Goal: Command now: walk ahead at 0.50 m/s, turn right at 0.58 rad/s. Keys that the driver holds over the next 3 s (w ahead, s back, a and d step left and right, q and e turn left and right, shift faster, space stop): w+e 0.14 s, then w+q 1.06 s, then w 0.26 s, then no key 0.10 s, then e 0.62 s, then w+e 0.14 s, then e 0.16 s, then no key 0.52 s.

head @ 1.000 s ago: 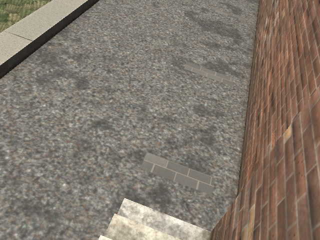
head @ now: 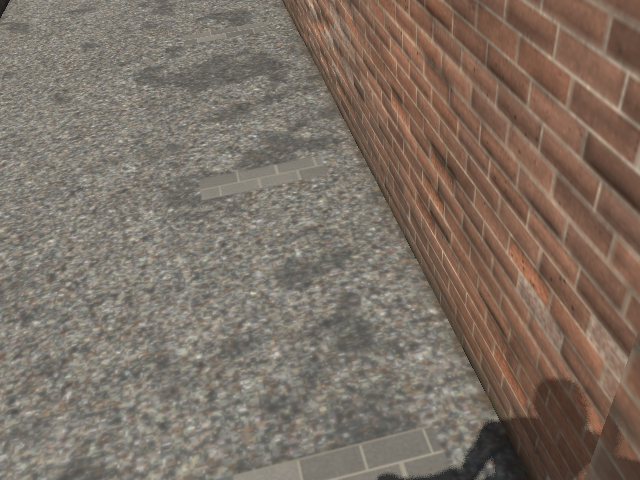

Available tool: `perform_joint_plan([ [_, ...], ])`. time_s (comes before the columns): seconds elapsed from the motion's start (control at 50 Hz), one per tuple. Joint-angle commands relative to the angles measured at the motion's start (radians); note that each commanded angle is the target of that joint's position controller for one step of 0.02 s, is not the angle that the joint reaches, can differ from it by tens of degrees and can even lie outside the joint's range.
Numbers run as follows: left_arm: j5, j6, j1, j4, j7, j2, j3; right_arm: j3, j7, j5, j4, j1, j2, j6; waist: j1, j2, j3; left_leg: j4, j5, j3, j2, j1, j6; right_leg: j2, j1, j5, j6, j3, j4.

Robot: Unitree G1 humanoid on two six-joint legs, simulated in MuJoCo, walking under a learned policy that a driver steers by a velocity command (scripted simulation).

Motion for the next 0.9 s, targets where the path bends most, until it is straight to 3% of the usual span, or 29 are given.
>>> perform_joint_plan([
  [0.02, 0.036, -0.024, 0.453, 0.253, -0.009, -0.109, -0.054, 0.027, 0.016, 0.010, -0.109, -0.230, 0.014, -0.010, 0.158, -0.031, 0.218, 0.455, -0.178, -0.059, -0.079, -0.608, 0.026, -0.049, 0.395, 0.271, 0.019, 0.009, -0.057],
  [0.06, 0.032, -0.001, 0.393, 0.248, 0.013, -0.055, -0.077, 0.046, 0.035, -0.009, -0.189, -0.200, 0.082, -0.002, 0.082, -0.205, 0.114, 0.458, -0.160, -0.182, -0.022, -0.745, 0.075, 0.051, 0.447, 0.282, 0.144, -0.025, 0.299],
  [0.08, -0.055, 0.031, 0.276, 0.200, 0.076, 0.249, 0.015, 0.029, 0.048, -0.012, -0.301, -0.090, 0.048, -0.032, -0.093, -0.483, 0.129, 0.102, 0.105, -0.261, -0.010, -0.969, 0.024, -0.015, 0.611, 0.500, 0.018, 0.168, 0.405],
  [0.1, -0.064, 0.082, 0.090, 0.111, 0.097, 0.262, 0.027, 0.053, 0.066, 0.005, -0.324, -0.109, 0.035, -0.044, -0.102, -0.295, 0.028, -0.116, 0.190, -0.268, 0.081, -1.055, 0.006, -0.114, 0.602, 0.157, -0.177, 0.334, 0.407],
  [0.12, -0.025, 0.079, -0.029, 0.063, 0.117, 0.223, 0.027, 0.043, 0.051, 0.061, -0.366, -0.204, -0.002, -0.027, -0.108, -0.314, -0.002, -0.201, 0.245, -0.412, 0.170, -1.012, 0.017, -0.192, 0.300, -0.424, -0.292, 0.756, 0.436],
  [0.14, -0.012, 0.057, 0.012, 0.063, 0.132, 0.077, -0.012, 0.024, 0.028, 0.048, -0.379, -0.263, -0.065, -0.009, -0.081, -0.030, 0.012, -0.246, 0.257, -0.384, 0.121, -0.922, -0.035, -0.157, 0.089, -0.426, -0.264, 0.818, 0.407],
  [0.16, -0.002, 0.038, 0.036, 0.075, 0.152, -0.069, -0.064, 0.037, 0.014, 0.044, -0.357, -0.245, -0.006, 0.019, -0.073, 0.068, 0.042, -0.414, 0.284, -0.370, 0.114, -0.849, -0.058, -0.149, -0.027, -0.257, -0.225, 0.743, 0.408],
  [0.2, -0.042, -0.024, 0.021, 0.076, 0.202, -0.113, -0.074, 0.007, 0.031, -0.016, -0.191, -0.008, -0.056, -0.006, -0.129, 0.135, -0.007, -0.516, 0.987, -0.308, 0.076, -0.570, -0.025, 0.033, -0.306, -0.492, -0.124, 0.379, 0.745],
  [0.24, -0.071, -0.043, -0.028, 0.119, 0.198, -0.108, -0.086, 0.039, 0.039, -0.026, -0.209, -0.037, 0.075, -0.001, -0.153, 0.092, 0.056, -0.661, 1.165, -0.208, 0.061, -0.221, -0.019, 0.152, -0.578, -0.916, -0.054, 0.107, 0.778],
  [0.28, -0.014, -0.055, -0.228, 0.090, 0.148, -0.057, -0.065, 0.013, 0.024, -0.027, -0.046, 0.378, 0.059, -0.001, -0.350, 0.103, -0.033, -0.459, 1.092, -0.149, 0.000, 0.085, 0.005, 0.123, -0.638, -0.631, 0.030, 0.046, 1.087],
  [0.3, 0.003, -0.044, -0.405, 0.028, 0.118, -0.026, -0.050, -0.003, 0.022, -0.033, 0.073, 0.726, 0.026, -0.015, -0.547, 0.293, -0.038, -0.648, 1.118, -0.149, 0.048, 0.317, 0.115, 0.160, -0.755, -0.560, 0.101, -0.056, 1.543],
  [0.32, 0.000, -0.033, -0.472, 0.017, 0.102, -0.112, -0.060, 0.029, 0.022, 0.019, 0.162, 0.874, 0.126, -0.023, -0.607, 0.558, 0.135, -0.942, 1.131, -0.249, 0.128, 0.308, 0.197, 0.277, -0.932, -1.324, 0.126, -0.186, 2.091],
  [0.34, 0.035, -0.036, -0.485, -0.053, 0.113, -0.212, -0.084, 0.076, 0.026, -0.005, 0.153, 0.713, 0.230, -0.022, -0.436, 0.497, 0.296, -0.912, 1.004, -0.331, 0.045, 0.099, 0.127, 0.287, -1.002, -1.393, 0.060, -0.126, 2.234],
  [0.36, 0.003, -0.057, -0.292, -0.175, 0.061, -0.368, -0.131, 0.093, 0.039, 0.014, 0.129, 0.490, 0.172, -0.060, -0.108, 0.635, 0.298, -1.027, 0.579, -0.988, 0.146, -0.015, 0.197, 0.255, -1.166, -1.374, 0.006, 0.033, 1.846],
  [0.38, -0.009, -0.078, -0.274, -0.170, 0.051, -0.342, -0.135, 0.051, 0.026, 0.037, 0.086, 0.361, 0.100, -0.098, -0.047, 0.372, 0.387, -1.017, 0.427, -1.119, 0.189, -0.154, 0.149, 0.150, -1.271, -1.255, -0.048, 0.010, 1.593],
  [0.4, -0.015, -0.100, -0.449, -0.183, 0.064, -0.219, -0.117, 0.053, -0.010, 0.054, -0.005, 0.158, 0.148, -0.091, -0.064, -0.159, 0.450, -1.014, 0.317, -0.764, 0.023, -0.543, 0.116, 0.140, -0.882, -1.024, -0.021, -0.083, 1.119],
  [0.42, -0.021, -0.107, -0.284, -0.148, 0.065, -0.254, -0.095, 0.033, -0.027, -0.039, -0.071, -0.120, 0.015, -0.094, 0.134, -0.162, 0.300, -0.989, 0.344, -0.872, 0.071, -0.922, 0.228, 0.131, -0.379, -0.790, 0.031, -0.021, 0.842],
  [0.44, -0.017, -0.102, -0.105, -0.053, 0.056, -0.226, -0.076, -0.018, -0.054, -0.091, -0.039, -0.173, -0.108, -0.106, 0.164, 0.013, 0.199, -0.835, 0.288, -1.094, 0.209, -1.213, 0.303, 0.064, -0.018, -0.457, 0.061, 0.091, 1.127],
  [0.46, -0.054, -0.097, -0.068, -0.027, 0.055, -0.129, -0.055, 0.012, -0.086, -0.053, -0.012, -0.129, 0.036, -0.110, 0.175, -0.045, 0.205, -0.587, 0.099, -0.882, 0.064, -1.218, 0.203, -0.004, -0.022, -0.247, 0.065, 0.198, 1.019],
  [0.5, -0.020, -0.071, -0.163, -0.043, 0.066, -0.211, -0.095, 0.031, -0.077, 0.053, -0.002, 0.001, 0.108, -0.077, 0.073, -0.113, 0.192, -0.501, 0.091, -0.589, -0.057, -1.227, 0.185, 0.078, 0.248, -0.162, 0.114, -0.002, 0.541],
  [0.56, -0.036, -0.062, -0.277, -0.087, 0.031, -0.255, -0.090, 0.061, -0.043, 0.044, 0.104, 0.232, 0.206, -0.003, -0.067, 0.091, 0.178, -0.285, -0.018, -0.514, -0.090, -0.901, 0.154, 0.033, 0.319, -0.110, 0.081, 0.040, 0.024],
  [0.6, 0.036, -0.063, -0.106, -0.038, 0.018, -0.170, -0.068, 0.052, -0.012, 0.044, 0.069, 0.151, 0.168, -0.013, 0.026, 0.105, 0.118, 0.079, -0.079, -0.412, -0.098, -1.042, 0.126, -0.090, 0.547, -0.039, -0.019, 0.089, 0.183],
  [0.62, 0.074, -0.070, 0.109, 0.002, 0.018, -0.123, -0.058, 0.068, 0.006, 0.049, 0.003, 0.126, 0.190, -0.026, 0.099, -0.010, -0.070, 0.427, -0.278, -0.415, -0.072, -1.384, 0.054, -0.353, 0.964, 0.228, -0.214, 0.199, 0.513],
  [0.66, 0.009, -0.061, 0.242, 0.068, 0.044, 0.004, 0.006, 0.063, 0.015, 0.057, -0.149, 0.007, 0.045, -0.071, 0.128, -0.168, -0.373, 0.608, -0.165, -0.461, 0.108, -1.684, 0.054, -0.482, 1.227, -0.218, -0.342, 0.498, 0.569],
  [0.7, 0.006, -0.049, 0.051, 0.023, 0.096, -0.081, -0.027, 0.046, -0.015, 0.015, -0.192, -0.132, 0.056, -0.029, 0.020, 0.153, -0.105, 0.310, 0.148, -0.393, 0.112, -1.454, 0.027, -0.446, 0.606, -0.318, -0.272, 0.530, 0.297],
  [0.76, 0.000, -0.065, -0.261, -0.033, 0.101, -0.113, -0.069, 0.077, -0.010, 0.001, -0.262, -0.199, 0.145, 0.014, -0.155, 0.095, 0.220, -0.231, 0.227, -0.343, 0.238, -1.036, -0.005, -0.278, -0.181, -0.355, -0.091, 0.201, 0.156],
  [0.86, -0.006, -0.062, -0.155, 0.019, 0.065, -0.031, -0.060, 0.029, 0.036, 0.023, -0.200, -0.039, 0.095, 0.006, -0.227, 0.089, -0.045, -0.646, 0.525, -0.020, -0.036, -0.262, 0.125, -0.056, -0.164, 0.036, 0.019, -0.187, 0.496],
  [0.88, 0.006, -0.070, -0.134, 0.011, 0.060, -0.039, -0.063, 0.007, 0.026, 0.022, -0.176, 0.073, 0.026, 0.019, -0.301, 0.179, -0.103, -0.717, 0.681, -0.106, -0.028, -0.019, 0.193, -0.041, -0.273, -0.169, 0.067, -0.184, 0.783],
  [0.9, 0.032, -0.087, 0.025, -0.010, 0.037, -0.195, -0.111, 0.002, 0.028, 0.013, -0.194, 0.051, -0.091, 0.024, -0.158, 0.546, -0.230, -0.732, 0.899, -0.657, 0.293, 0.177, 0.402, 0.096, -0.506, -1.164, 0.127, -0.151, 1.279],
])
